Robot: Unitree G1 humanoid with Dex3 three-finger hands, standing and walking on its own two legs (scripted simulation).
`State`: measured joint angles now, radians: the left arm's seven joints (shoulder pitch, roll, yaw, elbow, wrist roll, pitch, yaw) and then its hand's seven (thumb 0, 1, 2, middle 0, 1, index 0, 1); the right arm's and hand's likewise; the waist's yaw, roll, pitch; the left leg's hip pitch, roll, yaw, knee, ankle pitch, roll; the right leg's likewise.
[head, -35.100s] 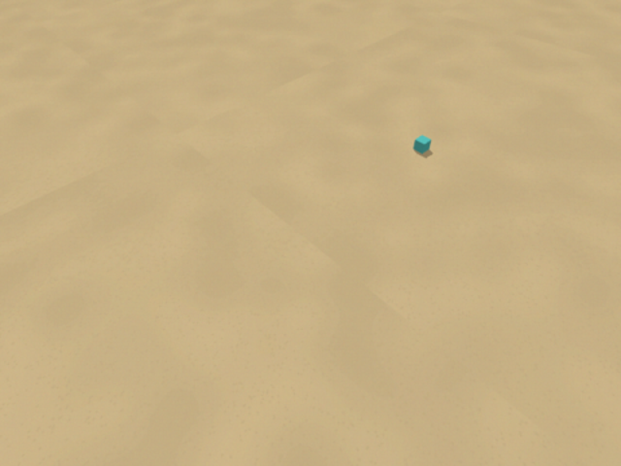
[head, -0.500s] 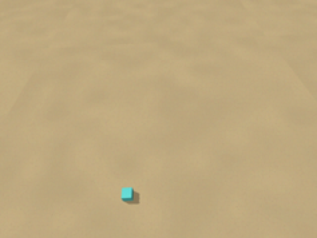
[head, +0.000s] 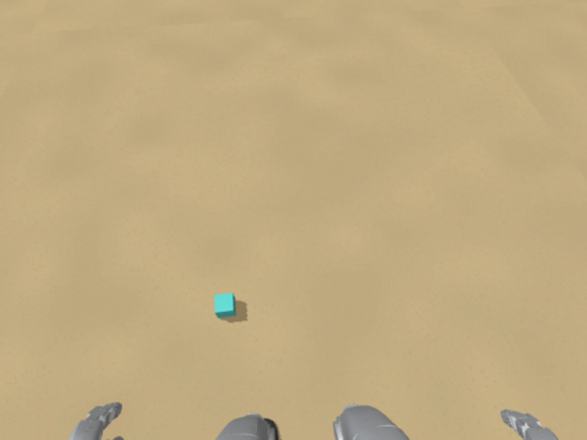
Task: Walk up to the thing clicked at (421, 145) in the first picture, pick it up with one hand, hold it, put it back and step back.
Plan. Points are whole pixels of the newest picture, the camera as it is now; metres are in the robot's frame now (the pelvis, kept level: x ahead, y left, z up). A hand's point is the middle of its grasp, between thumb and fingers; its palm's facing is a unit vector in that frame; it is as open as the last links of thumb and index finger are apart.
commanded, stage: step back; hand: left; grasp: from above
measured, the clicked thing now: (225, 305) +0.53 +0.25 -0.73
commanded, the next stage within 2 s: none
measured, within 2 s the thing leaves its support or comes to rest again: neither
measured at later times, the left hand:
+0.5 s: hand out of the picture -0.01 +0.27 -0.15, palm faces +0.03 -0.93 -0.37, open 7.4 cm
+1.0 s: hand out of the picture -0.22 +0.22 -0.13, palm faces -0.02 -0.91 -0.42, open 7.4 cm
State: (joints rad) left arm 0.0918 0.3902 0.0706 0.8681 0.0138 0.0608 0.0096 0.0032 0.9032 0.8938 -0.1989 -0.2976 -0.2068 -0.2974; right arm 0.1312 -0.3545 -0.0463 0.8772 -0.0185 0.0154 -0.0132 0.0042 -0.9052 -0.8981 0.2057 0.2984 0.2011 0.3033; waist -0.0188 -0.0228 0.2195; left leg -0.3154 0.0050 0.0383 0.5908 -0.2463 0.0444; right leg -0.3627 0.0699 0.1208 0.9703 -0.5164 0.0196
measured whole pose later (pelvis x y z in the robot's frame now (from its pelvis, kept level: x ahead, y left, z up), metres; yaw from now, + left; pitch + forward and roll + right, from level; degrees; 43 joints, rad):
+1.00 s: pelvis -0.29 -0.05 +0.00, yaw -1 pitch -2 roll +2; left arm 0.22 0.35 0.07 0.85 0.04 0.06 -0.01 0.01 0.90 0.89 -0.20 -0.30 -0.21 -0.30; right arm 0.17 -0.42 -0.06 0.85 0.00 0.05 -0.02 0.01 -0.91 -0.90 0.20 0.30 0.20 0.30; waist 0.03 0.03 0.14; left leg -0.53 -0.12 -0.13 1.12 -0.44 -0.01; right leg -0.27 -0.02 0.04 0.64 -0.33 -0.02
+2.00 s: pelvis -0.57 -0.08 +0.00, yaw +4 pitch -3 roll +1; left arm 0.24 0.42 0.07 0.98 0.03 0.01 -0.03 0.01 0.90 0.89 -0.20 -0.30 -0.21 -0.30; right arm 0.25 -0.34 -0.05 1.00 -0.04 -0.01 0.03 0.01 -0.91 -0.90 0.21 0.30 0.20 0.30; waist 0.00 -0.03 0.06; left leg -0.21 -0.02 -0.02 0.56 -0.31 0.01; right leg -0.33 -0.01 0.02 0.73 -0.44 -0.01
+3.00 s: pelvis -0.53 -0.06 +0.02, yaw +3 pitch -2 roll +0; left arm 0.06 0.34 0.00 1.12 0.01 -0.02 -0.01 0.00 0.90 0.89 -0.20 -0.30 -0.21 -0.30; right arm 0.05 -0.34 -0.02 1.13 0.00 -0.01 0.01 0.00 -0.91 -0.90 0.20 0.30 0.20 0.30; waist 0.00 0.00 0.06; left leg -0.11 0.01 0.02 0.32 -0.17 -0.01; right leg -0.09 -0.01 0.03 0.34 -0.21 0.01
